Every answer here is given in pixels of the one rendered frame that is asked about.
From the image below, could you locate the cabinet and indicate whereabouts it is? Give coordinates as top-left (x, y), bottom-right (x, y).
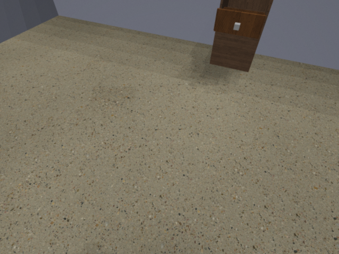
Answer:
top-left (210, 0), bottom-right (273, 72)

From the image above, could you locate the drawer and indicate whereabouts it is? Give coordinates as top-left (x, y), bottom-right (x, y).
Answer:
top-left (214, 7), bottom-right (266, 39)

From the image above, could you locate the handle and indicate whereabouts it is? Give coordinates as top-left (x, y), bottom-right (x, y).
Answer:
top-left (233, 22), bottom-right (240, 31)

